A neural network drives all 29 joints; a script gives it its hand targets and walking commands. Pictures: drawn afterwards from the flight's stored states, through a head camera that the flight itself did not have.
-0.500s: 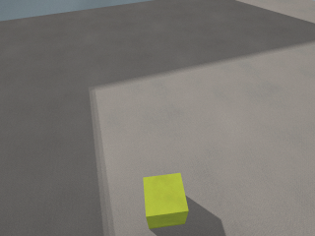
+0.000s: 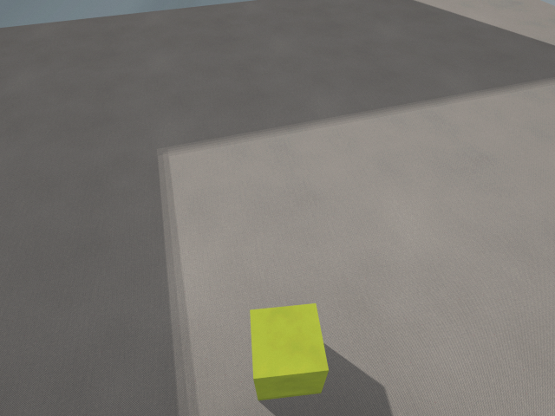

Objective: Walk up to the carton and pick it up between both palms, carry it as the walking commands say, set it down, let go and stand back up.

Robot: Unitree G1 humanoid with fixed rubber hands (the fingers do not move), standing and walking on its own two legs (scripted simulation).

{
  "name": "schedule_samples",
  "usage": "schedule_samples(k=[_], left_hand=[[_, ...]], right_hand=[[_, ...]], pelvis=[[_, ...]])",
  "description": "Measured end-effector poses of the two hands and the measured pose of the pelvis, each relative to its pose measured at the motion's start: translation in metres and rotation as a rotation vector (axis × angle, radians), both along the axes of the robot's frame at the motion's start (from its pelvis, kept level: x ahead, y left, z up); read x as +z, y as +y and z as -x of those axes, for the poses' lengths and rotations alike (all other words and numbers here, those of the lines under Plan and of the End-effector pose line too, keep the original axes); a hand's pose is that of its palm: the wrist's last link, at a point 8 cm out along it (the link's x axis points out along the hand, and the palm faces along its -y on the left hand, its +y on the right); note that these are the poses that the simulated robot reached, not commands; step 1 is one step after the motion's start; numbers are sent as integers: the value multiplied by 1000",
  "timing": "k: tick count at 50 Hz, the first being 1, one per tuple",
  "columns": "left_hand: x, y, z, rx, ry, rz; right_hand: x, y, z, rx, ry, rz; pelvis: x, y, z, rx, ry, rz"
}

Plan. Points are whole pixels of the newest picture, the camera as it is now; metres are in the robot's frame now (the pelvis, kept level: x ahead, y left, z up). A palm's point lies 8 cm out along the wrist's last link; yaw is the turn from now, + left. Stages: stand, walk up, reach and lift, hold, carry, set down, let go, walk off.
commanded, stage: reach and lift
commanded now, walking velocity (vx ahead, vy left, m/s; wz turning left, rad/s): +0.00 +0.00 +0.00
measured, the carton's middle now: (286, 352) +0.44 +0.00 -0.65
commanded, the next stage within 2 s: none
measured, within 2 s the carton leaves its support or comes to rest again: neither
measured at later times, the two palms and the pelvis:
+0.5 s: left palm out of the picture +0.13 +0.23 -0.16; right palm out of the picture +0.15 -0.21 -0.16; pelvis -0.02 +0.01 -0.04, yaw -1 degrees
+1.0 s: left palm (165, 386) +0.23 +0.23 -0.19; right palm (402, 364) +0.26 -0.20 -0.18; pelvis -0.07 +0.00 -0.08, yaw +0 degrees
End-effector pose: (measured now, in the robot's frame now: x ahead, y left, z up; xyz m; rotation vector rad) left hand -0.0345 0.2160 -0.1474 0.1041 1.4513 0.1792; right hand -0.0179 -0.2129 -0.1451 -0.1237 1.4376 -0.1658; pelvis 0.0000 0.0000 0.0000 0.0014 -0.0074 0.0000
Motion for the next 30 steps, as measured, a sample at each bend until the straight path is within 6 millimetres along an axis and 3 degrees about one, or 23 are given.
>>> schedule_samples(k=[2,3,8,11,14,21,30], left_hand=[[-1,1,-7,13,-16,6],[-3,3,-23,-3,-43,3],[0,22,-152,-56,-213,-38],[13,23,-195,-80,-185,-30],[16,19,-197,-75,-121,-10],[2,12,-153,-38,-89,22],[-22,18,-177,-30,-251,4]], right_hand=[[-1,-3,-11,-17,-27,-3],[-2,-6,-27,-19,-61,2],[4,-25,-141,95,-194,61],[17,-21,-176,110,-159,56],[19,-12,-173,103,-83,20],[4,5,-143,127,-62,-34],[-20,5,-192,173,-254,-15]], pelvis=[[-3,0,1,-8,45,-6],[-7,-1,4,-12,68,-12],[-27,2,23,-15,125,-6],[-28,2,23,-16,161,0],[-24,2,17,-13,197,9],[-23,4,10,-18,243,3],[-52,5,32,-8,304,2]])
